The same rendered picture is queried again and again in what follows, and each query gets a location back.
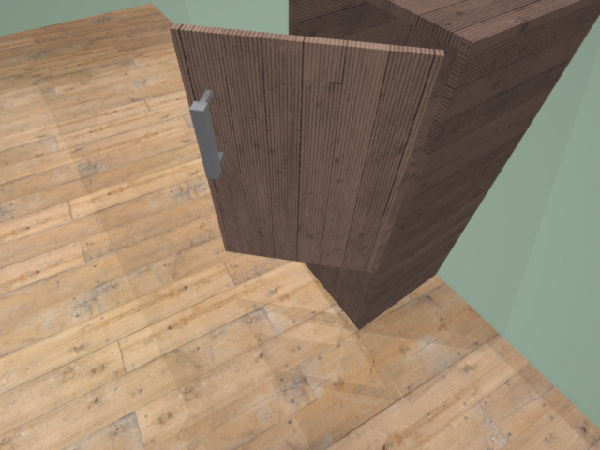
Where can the handle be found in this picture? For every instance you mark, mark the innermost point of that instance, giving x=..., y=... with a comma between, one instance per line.
x=201, y=119

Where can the cupboard door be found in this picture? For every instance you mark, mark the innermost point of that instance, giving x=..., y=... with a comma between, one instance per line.
x=316, y=133

